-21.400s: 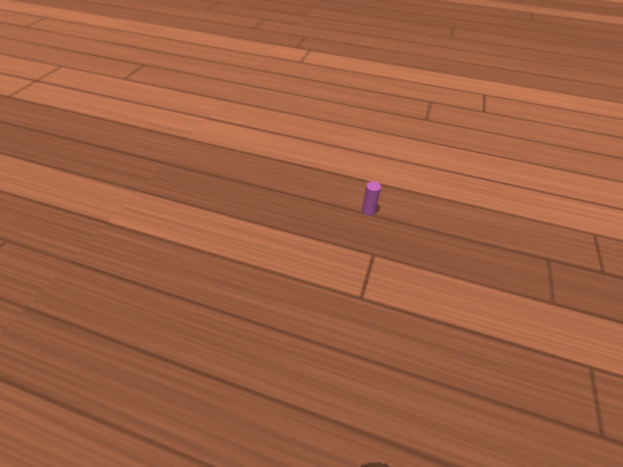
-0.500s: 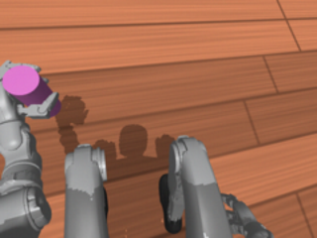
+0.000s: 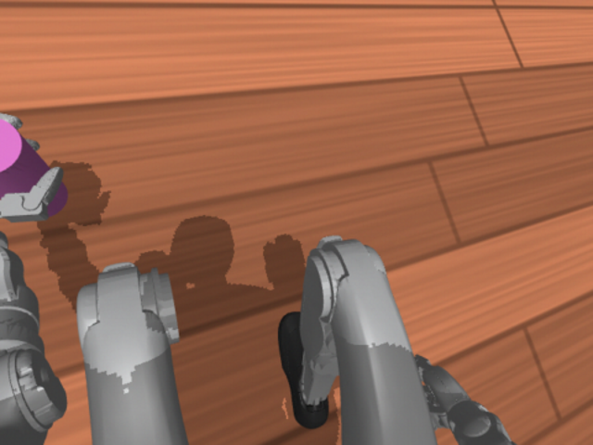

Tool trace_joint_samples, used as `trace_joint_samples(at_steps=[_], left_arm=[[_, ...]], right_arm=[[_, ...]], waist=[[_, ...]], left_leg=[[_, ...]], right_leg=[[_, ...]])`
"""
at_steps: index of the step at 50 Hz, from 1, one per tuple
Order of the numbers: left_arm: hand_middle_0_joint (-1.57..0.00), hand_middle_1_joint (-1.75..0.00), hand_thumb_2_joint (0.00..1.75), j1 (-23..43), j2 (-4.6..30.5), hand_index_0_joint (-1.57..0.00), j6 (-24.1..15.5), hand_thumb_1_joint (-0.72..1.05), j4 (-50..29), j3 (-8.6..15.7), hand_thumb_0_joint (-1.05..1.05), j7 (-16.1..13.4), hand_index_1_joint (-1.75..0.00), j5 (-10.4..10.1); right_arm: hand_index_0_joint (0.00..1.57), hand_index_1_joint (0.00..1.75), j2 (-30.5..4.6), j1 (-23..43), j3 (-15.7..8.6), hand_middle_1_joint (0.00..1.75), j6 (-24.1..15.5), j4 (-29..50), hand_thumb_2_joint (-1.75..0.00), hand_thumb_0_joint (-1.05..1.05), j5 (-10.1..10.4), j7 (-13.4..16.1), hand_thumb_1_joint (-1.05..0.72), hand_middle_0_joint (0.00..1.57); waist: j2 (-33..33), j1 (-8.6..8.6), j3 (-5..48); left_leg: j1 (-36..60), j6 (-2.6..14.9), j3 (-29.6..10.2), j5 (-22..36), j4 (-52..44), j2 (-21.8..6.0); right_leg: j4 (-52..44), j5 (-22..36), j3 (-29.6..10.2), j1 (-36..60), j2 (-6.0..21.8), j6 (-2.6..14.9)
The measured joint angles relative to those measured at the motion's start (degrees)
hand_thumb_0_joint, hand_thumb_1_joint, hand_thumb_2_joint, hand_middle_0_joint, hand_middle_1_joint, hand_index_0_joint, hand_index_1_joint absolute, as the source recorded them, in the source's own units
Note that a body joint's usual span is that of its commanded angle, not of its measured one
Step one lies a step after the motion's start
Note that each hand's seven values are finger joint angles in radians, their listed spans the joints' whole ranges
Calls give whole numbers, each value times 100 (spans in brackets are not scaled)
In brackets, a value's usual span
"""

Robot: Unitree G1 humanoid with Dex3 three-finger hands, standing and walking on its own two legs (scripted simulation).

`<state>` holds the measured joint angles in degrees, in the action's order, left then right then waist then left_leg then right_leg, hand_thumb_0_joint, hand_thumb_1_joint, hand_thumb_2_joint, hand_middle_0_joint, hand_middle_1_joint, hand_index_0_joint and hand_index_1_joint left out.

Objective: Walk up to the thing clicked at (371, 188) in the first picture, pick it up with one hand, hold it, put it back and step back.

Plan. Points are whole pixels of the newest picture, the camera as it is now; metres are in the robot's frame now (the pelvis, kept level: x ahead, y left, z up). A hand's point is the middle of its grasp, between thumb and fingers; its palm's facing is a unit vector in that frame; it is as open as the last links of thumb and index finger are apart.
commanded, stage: crouch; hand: left
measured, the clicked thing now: (17, 175) +0.44 +0.28 -0.09
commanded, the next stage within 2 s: lower in 0.14 s
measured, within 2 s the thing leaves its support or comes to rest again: rests again in 1.72 s
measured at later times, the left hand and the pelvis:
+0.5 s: hand (34, 182) +0.45 +0.28 -0.14, palm faces +0.36 -0.93 +0.00, open 8.9 cm; pelvis +0.00 +0.01 -0.02, yaw -3 degrees
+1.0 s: hand (46, 191) +0.45 +0.28 -0.18, palm faces +0.37 -0.93 +0.00, open 8.9 cm; pelvis -0.01 +0.01 -0.03, yaw -5 degrees
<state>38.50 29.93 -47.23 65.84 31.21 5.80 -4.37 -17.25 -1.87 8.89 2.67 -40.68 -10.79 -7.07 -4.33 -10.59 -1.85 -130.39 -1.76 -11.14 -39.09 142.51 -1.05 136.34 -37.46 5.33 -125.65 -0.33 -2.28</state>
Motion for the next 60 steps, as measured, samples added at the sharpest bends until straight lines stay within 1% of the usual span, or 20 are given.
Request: trace_joint_samples(at_steps=[17,21,31,39,49,60], left_arm=[[-79,-103,112,-30,318,-80,-202,-27,178,80,-1,-127,-103,-40],[-79,-103,112,-16,452,-80,-323,-27,431,120,-1,-181,-103,-59],[-79,-102,112,-22,796,-81,-708,-27,789,258,-1,-321,-103,-5],[-80,-102,112,-14,1083,-81,-933,-27,1039,274,-1,-426,-102,1],[-80,-102,112,15,1374,-81,-1144,-27,1359,296,-1,-518,-102,-4],[-80,-102,112,14,1615,-81,-1329,-27,1599,303,-1,-641,-102,12]], right_arm=[[20,30,-115,224,353,30,75,155,-90,0,-185,-107,-91,21],[20,30,-136,305,501,30,69,207,-90,0,-238,-125,-91,21],[20,30,-170,525,908,30,40,346,-91,0,-461,-160,-92,21],[20,30,-248,702,1163,30,45,426,-91,0,-616,-165,-92,21],[20,30,-331,872,1443,30,39,559,-91,0,-745,-172,-92,21],[20,30,-361,1001,1691,30,28,677,-90,0,-857,-174,-91,21]], waist=[[-156,-123,-368],[-210,-185,-471],[-501,-318,-826],[-648,-392,-1040],[-807,-451,-1241],[-950,-482,-1385]], left_leg=[[-69,-3,-218,-51,336,28],[-73,9,-289,-73,421,20],[0,-8,-480,-134,618,28],[53,-3,-618,-158,744,46],[111,25,-761,-149,863,43],[165,59,-893,-164,947,31]], right_leg=[[180,12,151,17,-55,-55],[202,26,202,36,-87,-80],[261,41,337,163,-144,-113],[278,56,437,278,-180,-145],[268,128,540,391,-242,-183],[226,176,638,497,-303,-224]])
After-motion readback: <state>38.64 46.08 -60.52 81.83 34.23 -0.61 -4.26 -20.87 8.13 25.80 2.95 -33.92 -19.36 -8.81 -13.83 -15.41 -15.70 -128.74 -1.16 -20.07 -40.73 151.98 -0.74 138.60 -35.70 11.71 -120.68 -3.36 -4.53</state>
